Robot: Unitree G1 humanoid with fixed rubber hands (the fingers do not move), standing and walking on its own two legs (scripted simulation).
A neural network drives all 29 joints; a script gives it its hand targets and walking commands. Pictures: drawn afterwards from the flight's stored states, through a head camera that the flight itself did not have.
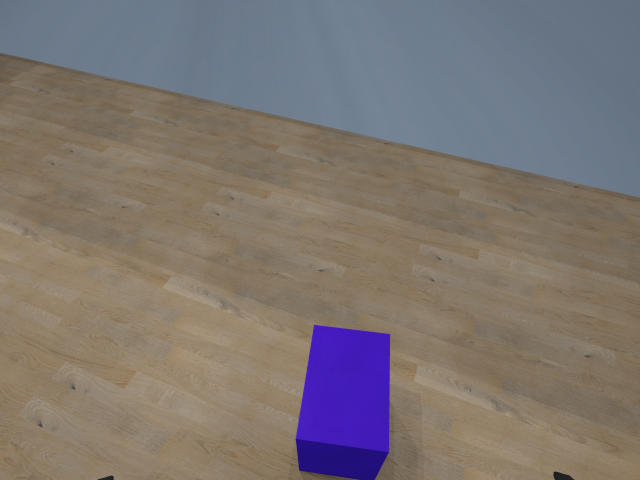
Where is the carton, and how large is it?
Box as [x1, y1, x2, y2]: [296, 325, 389, 479]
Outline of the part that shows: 314,325 296,434 299,470 358,479 374,479 388,452 389,334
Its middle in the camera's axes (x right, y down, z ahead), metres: +0.06 +0.44 +1.09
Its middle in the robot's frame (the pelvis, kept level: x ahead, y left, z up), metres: +0.46 -0.04 -0.63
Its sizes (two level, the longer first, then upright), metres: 0.298 0.211 0.298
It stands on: the floor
